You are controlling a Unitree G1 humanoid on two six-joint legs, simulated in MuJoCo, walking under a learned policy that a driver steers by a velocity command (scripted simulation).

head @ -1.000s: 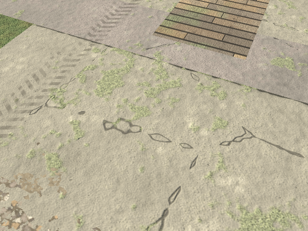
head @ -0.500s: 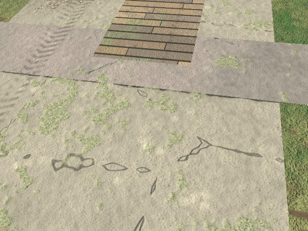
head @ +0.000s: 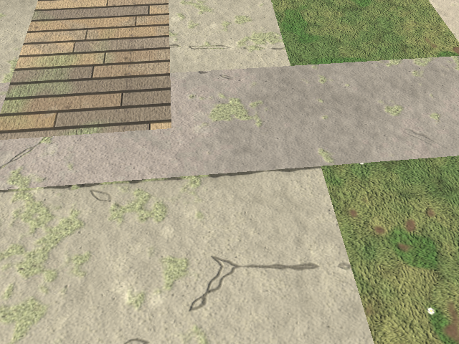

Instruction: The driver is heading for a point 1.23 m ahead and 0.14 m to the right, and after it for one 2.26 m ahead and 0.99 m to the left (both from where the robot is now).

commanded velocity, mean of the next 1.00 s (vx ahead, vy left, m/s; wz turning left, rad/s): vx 0.50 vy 0.00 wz -0.42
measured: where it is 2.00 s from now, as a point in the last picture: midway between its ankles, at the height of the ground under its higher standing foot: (314, 187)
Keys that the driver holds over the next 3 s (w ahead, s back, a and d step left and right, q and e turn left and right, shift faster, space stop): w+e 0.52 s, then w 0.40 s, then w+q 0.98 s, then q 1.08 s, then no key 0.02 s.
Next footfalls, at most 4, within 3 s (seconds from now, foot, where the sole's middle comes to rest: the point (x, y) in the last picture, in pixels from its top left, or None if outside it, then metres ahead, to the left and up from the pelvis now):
0.38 right None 0.35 -0.19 -0.77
0.92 left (274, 266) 0.70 -0.11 -0.77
1.42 right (356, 219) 0.88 -0.40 -0.77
1.92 left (273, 155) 1.17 -0.13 -0.77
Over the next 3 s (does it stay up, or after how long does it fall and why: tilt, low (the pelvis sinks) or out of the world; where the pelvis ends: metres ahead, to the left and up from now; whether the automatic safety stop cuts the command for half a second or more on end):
stays up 1.18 -0.19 0.01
